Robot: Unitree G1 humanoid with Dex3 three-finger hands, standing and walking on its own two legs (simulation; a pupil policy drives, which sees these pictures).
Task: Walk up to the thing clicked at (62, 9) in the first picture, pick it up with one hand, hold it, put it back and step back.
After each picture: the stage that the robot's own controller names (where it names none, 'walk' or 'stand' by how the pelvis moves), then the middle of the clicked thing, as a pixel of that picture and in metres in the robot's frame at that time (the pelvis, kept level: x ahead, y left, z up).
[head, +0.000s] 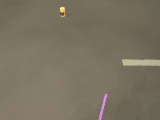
stand; (62, 11) +2.01 +0.29 -0.72
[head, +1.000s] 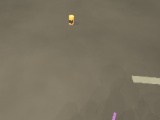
walk; (71, 19) +1.89 +0.14 -0.70
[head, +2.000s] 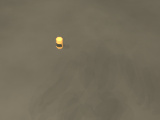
walk; (59, 42) +1.30 +0.21 -0.71
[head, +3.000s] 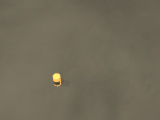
walk; (57, 79) +0.81 +0.22 -0.71
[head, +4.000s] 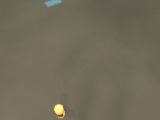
walk; (59, 111) +0.49 +0.23 -0.69
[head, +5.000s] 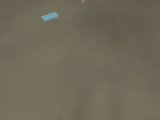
stand; out of the picture +0.35 +0.23 -0.71
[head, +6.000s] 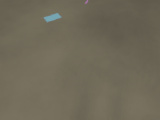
stand; out of the picture +0.32 +0.21 -0.72
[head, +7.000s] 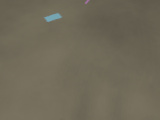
stand; out of the picture +0.34 +0.21 -0.72
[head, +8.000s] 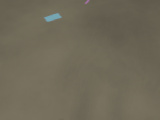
stand; out of the picture +0.34 +0.21 -0.73
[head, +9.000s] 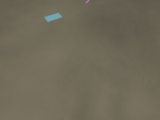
stand; out of the picture +0.33 +0.21 -0.73
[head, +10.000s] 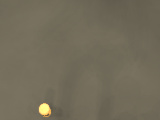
go down; (45, 110) +0.36 +0.21 -0.62
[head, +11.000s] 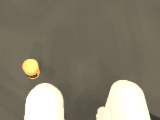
go down; (31, 69) +0.43 +0.21 -0.32
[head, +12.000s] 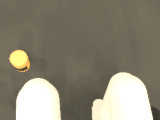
close in; (20, 61) +0.43 +0.22 -0.29
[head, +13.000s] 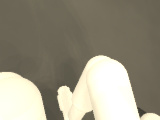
close in; out of the picture +0.42 +0.25 -0.23
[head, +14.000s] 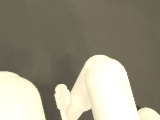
close; out of the picture +0.41 +0.26 -0.23
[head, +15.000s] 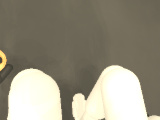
lift; out of the picture +0.36 +0.24 -0.18
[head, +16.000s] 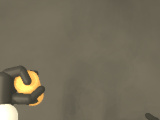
lift; (30, 89) +0.32 +0.18 +0.00
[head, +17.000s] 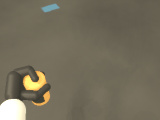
hold; (37, 89) +0.33 +0.17 +0.01
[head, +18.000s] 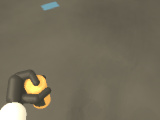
hold; (38, 92) +0.32 +0.17 -0.01
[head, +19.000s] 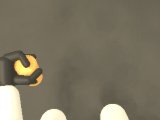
crouch; (29, 71) +0.39 +0.18 -0.08
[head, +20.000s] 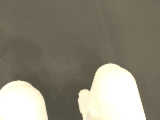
lower; out of the picture +0.46 +0.25 -0.16
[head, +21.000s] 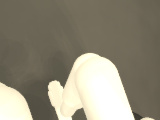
lower; out of the picture +0.44 +0.26 -0.23
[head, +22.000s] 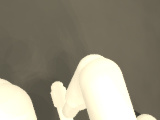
lower; out of the picture +0.44 +0.26 -0.23
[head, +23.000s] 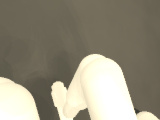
lower; out of the picture +0.43 +0.26 -0.24
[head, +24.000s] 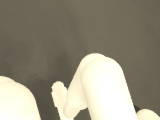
lower; out of the picture +0.43 +0.25 -0.23
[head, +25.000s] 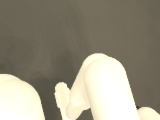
withdraw; out of the picture +0.42 +0.24 -0.24
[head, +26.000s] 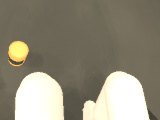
stand; (17, 54) +0.43 +0.21 -0.26
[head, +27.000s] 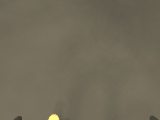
stand; out of the picture +0.37 +0.18 -0.62
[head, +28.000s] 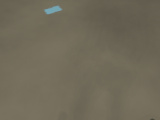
stand; out of the picture +0.37 +0.19 -0.67
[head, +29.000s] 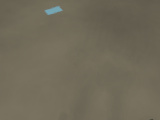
stand; out of the picture +0.37 +0.18 -0.67
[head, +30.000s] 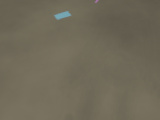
stand; out of the picture +0.38 +0.18 -0.72
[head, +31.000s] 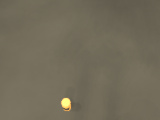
walk; (66, 104) +0.47 +0.15 -0.70
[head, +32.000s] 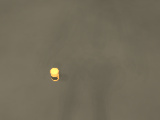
walk; (54, 74) +0.74 +0.19 -0.70
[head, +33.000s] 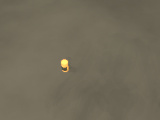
stand; (64, 65) +0.98 +0.21 -0.70
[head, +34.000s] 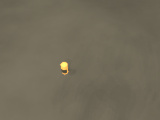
stand; (64, 68) +0.97 +0.21 -0.73
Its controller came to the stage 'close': yes
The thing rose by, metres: 0.72
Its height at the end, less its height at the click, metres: +0.00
